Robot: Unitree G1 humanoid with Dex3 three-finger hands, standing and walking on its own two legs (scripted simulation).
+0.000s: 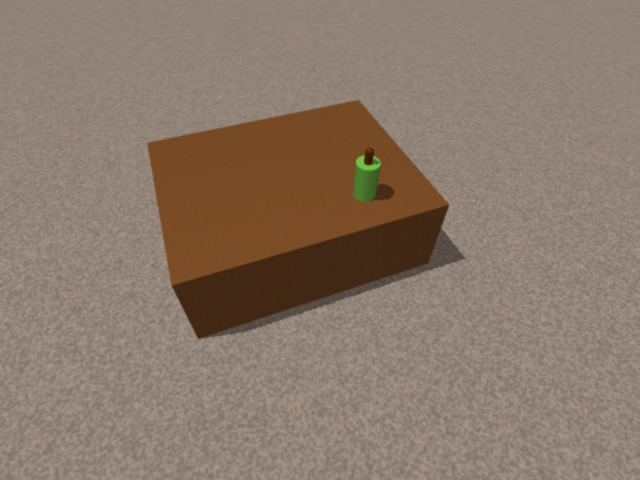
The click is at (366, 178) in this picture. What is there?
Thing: necked bottle
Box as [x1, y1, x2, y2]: [353, 148, 380, 201]
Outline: 371,148 367,148 365,154 357,158 355,166 353,195 357,199 363,201 370,200 375,195 380,165 379,160 373,155 373,150
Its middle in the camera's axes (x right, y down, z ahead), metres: +0.16 -0.23 +1.29
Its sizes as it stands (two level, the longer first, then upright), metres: 0.081 0.081 0.191
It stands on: a support 0.33 m high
